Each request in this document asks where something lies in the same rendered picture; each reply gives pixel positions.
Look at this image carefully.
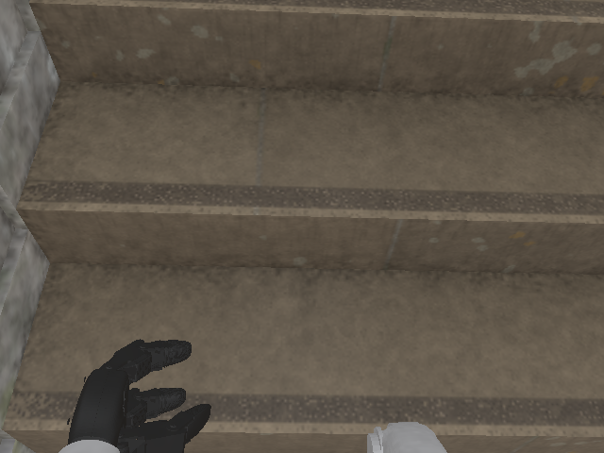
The robot left hand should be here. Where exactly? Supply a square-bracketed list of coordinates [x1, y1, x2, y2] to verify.
[67, 339, 211, 453]

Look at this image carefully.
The robot right thigh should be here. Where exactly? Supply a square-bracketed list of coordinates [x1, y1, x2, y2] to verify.
[367, 422, 447, 453]

